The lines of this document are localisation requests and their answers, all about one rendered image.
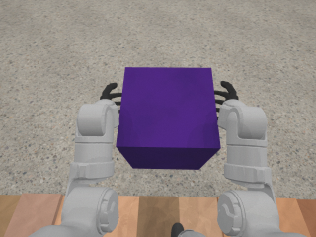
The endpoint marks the right robot upper arm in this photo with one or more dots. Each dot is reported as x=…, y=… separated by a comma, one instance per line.
x=245, y=213

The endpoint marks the carton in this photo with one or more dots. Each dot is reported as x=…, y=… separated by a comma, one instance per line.
x=168, y=118

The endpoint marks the robot right foot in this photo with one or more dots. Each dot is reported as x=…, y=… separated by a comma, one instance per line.
x=177, y=228

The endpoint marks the left robot hand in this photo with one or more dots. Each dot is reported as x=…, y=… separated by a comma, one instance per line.
x=106, y=94

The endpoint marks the right robot hand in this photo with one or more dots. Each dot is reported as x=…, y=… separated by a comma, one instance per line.
x=231, y=95

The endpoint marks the left robot upper arm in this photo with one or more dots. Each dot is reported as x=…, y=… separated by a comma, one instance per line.
x=87, y=212

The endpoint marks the robot right forearm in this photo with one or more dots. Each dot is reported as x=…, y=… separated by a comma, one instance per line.
x=247, y=140

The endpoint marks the robot left forearm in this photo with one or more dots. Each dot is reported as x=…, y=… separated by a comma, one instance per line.
x=93, y=154

